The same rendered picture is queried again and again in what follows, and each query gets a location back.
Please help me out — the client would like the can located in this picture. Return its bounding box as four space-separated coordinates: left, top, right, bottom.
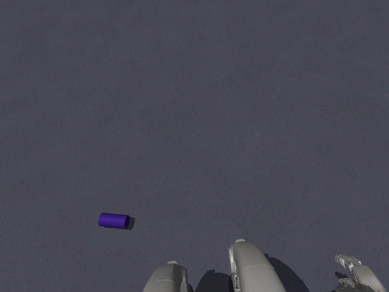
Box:
98 213 129 229

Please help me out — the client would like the right robot hand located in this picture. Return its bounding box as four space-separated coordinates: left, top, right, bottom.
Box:
334 254 386 292

